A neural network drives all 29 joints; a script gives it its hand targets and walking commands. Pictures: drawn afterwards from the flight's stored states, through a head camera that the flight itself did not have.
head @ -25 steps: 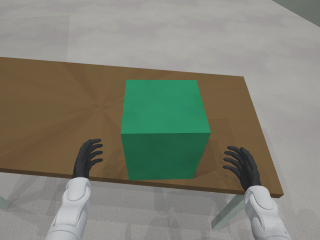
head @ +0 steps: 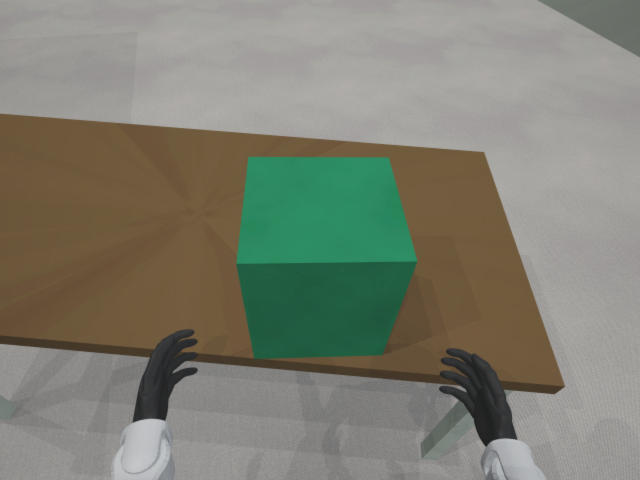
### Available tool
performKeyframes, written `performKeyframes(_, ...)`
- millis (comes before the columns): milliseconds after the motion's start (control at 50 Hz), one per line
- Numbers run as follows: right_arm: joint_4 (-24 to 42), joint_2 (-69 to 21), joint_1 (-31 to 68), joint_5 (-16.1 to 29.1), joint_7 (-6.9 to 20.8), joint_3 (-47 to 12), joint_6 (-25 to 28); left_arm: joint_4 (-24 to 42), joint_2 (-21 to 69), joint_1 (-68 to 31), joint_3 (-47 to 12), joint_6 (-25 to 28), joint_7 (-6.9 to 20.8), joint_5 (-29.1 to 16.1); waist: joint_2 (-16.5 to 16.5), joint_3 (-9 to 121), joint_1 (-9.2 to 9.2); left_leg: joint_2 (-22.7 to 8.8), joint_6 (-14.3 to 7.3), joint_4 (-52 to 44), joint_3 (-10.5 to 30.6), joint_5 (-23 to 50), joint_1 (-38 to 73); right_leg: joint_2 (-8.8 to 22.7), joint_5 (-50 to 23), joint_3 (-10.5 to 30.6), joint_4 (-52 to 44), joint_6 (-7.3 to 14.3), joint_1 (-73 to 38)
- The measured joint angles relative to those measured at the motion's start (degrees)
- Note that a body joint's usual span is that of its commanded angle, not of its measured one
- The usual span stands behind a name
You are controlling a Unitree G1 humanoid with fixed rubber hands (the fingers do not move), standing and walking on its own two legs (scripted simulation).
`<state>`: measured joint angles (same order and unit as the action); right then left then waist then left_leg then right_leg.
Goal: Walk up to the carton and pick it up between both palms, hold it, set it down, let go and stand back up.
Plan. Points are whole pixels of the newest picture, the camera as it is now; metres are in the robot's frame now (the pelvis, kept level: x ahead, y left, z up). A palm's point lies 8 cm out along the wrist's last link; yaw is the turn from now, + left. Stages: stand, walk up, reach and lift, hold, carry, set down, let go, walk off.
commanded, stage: set down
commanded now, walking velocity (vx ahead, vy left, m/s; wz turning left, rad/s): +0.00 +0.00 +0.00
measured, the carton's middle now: (319, 261) +0.43 +0.03 +0.00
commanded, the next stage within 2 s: let go in 1.16 s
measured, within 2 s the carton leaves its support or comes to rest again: neither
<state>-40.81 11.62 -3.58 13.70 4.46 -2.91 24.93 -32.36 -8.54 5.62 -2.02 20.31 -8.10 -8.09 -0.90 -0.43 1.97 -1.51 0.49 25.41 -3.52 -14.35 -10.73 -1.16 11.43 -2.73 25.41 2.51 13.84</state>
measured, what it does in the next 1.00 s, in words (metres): stands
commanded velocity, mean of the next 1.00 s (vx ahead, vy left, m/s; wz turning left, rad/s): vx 0.00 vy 0.00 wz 0.00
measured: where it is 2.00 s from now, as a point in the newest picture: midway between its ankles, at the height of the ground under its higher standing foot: outside the picture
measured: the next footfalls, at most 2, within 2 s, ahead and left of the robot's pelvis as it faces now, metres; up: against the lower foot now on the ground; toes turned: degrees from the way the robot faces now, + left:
none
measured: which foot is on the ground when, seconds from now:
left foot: down 0.00-1.00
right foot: down 0.00-1.00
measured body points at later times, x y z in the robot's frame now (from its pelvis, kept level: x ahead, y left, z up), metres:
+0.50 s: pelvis +0.01 +0.00 +0.00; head +0.02 +0.01 +0.45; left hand +0.20 +0.23 -0.06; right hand +0.20 -0.21 -0.06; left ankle -0.01 +0.12 -0.74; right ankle +0.02 -0.09 -0.74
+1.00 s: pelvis +0.02 +0.01 +0.01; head +0.03 +0.03 +0.45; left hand +0.18 +0.24 -0.08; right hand +0.18 -0.20 -0.08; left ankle -0.01 +0.12 -0.74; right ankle +0.02 -0.09 -0.74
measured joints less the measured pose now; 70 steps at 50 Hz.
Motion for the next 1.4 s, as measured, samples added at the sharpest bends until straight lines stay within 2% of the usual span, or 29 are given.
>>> performKeyframes(80, -2.51, 0.34, 0.06, -0.01, -0.15, -0.75, 0.91, -1.74, 0.47, 0.05, 0.35, 0.09, 0.83, 0.79, 0.02, -0.11, 0.07, -0.06, 0.03, 0.17, 0.01, -0.27, 0.41, -0.06, 0.30, 0.01, 0.21, 0.00, -0.39)
performKeyframes(260, -2.97, -0.35, -2.08, -1.13, -0.45, -0.81, 1.42, -1.85, 0.05, 1.98, 0.87, -0.76, 1.62, 1.30, -0.51, -1.05, -0.15, -0.14, 0.23, -0.24, 0.35, -0.57, 1.72, -0.15, 0.80, -0.29, -0.03, 0.04, -1.73)
performKeyframes(400, -3.25, -0.94, -4.29, -3.93, -1.22, -0.18, -0.01, -0.67, -0.78, 4.26, 1.36, -4.91, 3.18, 2.18, -0.61, -1.64, -0.22, -0.19, 0.18, -1.77, 0.21, -0.30, 3.50, -0.31, 0.41, -0.13, -1.69, -0.04, -3.51)
performKeyframes(660, -2.27, -2.23, -6.70, -8.17, -1.70, 2.09, -5.51, 1.04, -2.61, 5.88, 1.35, -13.58, 3.94, 3.87, -0.72, -2.34, 0.25, 0.16, -0.33, -4.00, -0.16, 0.07, 6.31, -0.10, -0.09, 0.29, -3.89, -0.50, -6.24)
performKeyframes(920, -2.61, -2.29, -7.15, -10.41, -1.58, 3.37, -9.24, 3.85, -1.98, 7.78, 1.36, -20.40, 4.48, 6.83, -0.73, -3.12, 0.04, 0.18, -0.67, -4.57, -0.33, -0.05, 7.46, -0.16, -1.06, 0.50, -6.33, -0.97, -8.21)
performKeyframes(1260, -2.91, -2.47, -7.03, -14.64, -2.27, 5.45, -12.81, 3.63, -3.55, 6.85, 1.14, -27.50, 6.17, 6.90, 0.21, -4.70, -0.59, 0.13, -0.82, -2.90, -0.47, -0.43, 6.11, -0.13, -0.85, 0.63, -4.80, -1.10, -6.85)
performKeyframes(1400, -3.22, -2.20, -6.27, -14.76, -2.29, 5.67, -12.07, 4.00, -4.06, 5.58, 1.09, -27.33, 6.25, 6.86, 0.29, -5.05, -1.08, -0.08, -0.61, -2.36, -0.62, -0.46, 5.79, -0.31, -0.74, 0.76, -4.00, -0.88, -6.34)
